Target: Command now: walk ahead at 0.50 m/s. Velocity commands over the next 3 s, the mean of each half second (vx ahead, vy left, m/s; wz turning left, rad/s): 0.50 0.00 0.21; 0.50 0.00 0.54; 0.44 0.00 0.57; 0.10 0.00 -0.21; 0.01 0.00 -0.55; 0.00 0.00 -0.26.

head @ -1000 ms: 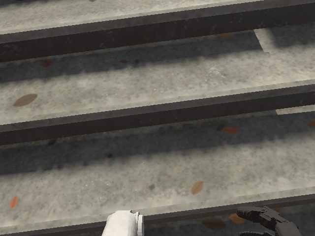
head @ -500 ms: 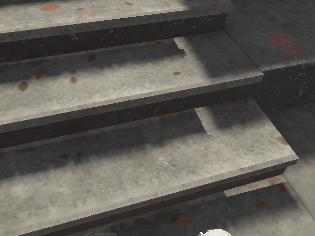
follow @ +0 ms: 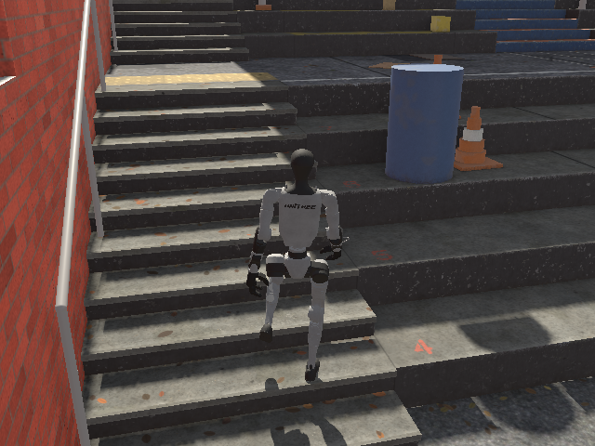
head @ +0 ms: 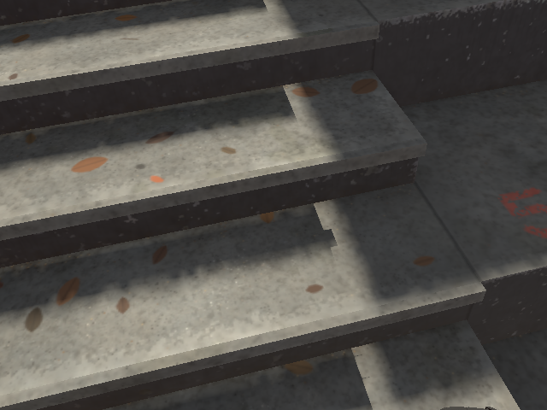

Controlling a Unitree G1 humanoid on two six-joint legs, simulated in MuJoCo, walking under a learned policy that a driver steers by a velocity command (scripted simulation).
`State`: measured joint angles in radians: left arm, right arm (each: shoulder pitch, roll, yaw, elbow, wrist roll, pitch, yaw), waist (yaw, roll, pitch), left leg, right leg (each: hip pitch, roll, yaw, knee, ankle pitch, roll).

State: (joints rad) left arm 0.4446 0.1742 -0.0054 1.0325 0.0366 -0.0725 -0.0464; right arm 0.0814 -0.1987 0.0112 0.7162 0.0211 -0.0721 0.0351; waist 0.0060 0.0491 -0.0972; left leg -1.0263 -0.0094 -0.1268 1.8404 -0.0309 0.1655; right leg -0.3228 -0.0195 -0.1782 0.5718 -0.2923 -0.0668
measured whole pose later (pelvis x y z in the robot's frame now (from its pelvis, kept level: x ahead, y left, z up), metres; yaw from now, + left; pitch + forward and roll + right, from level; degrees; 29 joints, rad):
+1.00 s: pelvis +0.63 +0.05 +0.26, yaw +27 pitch +2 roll -2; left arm 0.19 0.23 0.04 0.82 0.04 -0.09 0.02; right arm 0.25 -0.24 -0.04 0.78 0.01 -0.04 0.05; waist 0.01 0.02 -0.07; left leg -0.68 -0.07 -0.12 1.78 -0.14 0.15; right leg -0.56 -0.07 -0.21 0.90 -0.36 -0.05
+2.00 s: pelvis +1.00 +0.33 +0.46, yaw +31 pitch +2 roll +1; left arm 0.21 0.19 0.02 0.71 0.00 0.05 0.04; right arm 0.22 -0.19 -0.02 0.78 -0.02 -0.02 -0.08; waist -0.01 -0.02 -0.05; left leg -0.21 0.13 0.30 0.44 -0.24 -0.02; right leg -0.84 -0.09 -0.01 1.55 -0.29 0.08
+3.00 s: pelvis +1.10 +0.43 +0.45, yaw +6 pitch +2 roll -2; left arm 0.20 0.26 0.06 0.70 0.00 0.06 0.02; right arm 0.23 -0.15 -0.01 0.63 -0.05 0.01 -0.03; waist -0.03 -0.06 -0.05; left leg -0.22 0.04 0.05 0.57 -0.39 0.02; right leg -0.47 0.05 0.17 1.19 -0.61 0.19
